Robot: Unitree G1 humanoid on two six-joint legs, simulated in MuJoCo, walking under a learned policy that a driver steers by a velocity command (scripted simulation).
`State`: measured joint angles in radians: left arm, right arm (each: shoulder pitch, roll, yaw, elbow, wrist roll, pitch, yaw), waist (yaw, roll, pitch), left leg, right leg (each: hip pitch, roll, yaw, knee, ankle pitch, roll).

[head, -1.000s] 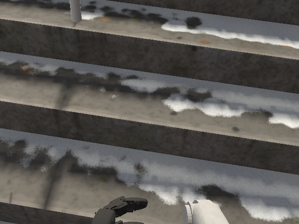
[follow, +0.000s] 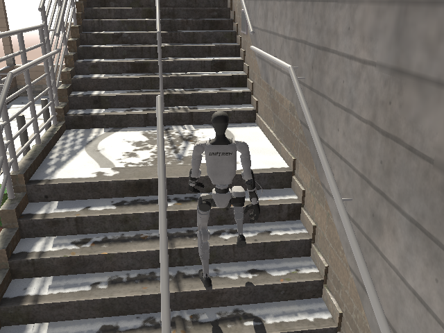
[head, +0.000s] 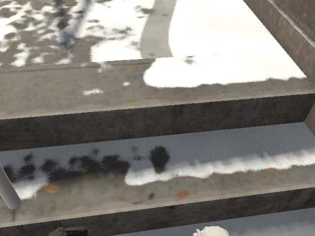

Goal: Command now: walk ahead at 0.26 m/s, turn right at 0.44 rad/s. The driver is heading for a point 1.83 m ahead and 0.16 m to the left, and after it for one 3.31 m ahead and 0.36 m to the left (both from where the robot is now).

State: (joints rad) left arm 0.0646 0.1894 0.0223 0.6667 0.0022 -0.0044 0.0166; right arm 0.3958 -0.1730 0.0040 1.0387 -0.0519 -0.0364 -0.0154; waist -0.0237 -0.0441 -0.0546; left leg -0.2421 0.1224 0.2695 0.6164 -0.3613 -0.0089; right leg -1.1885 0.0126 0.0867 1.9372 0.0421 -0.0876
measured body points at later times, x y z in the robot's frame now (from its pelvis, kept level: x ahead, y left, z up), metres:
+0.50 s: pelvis +0.20 -0.08 +0.13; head +0.20 -0.11 +0.58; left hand +0.30 +0.14 +0.01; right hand +0.33 -0.32 +0.01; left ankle +0.17 +0.08 -0.38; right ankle +0.28 -0.17 -0.56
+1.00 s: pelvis +0.28 -0.07 +0.18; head +0.28 -0.07 +0.63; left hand +0.35 +0.15 +0.03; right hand +0.26 -0.29 +0.02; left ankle +0.28 +0.05 -0.56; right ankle +0.28 -0.17 -0.56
